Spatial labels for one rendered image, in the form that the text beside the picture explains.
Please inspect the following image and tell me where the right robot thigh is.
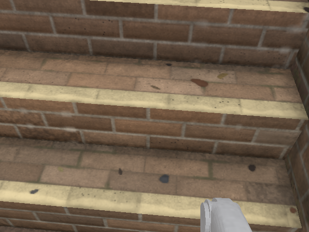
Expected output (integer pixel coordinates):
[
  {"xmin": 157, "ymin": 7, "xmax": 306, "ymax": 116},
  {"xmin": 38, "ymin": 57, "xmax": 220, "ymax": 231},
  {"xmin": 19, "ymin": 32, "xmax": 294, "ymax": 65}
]
[{"xmin": 200, "ymin": 197, "xmax": 252, "ymax": 232}]

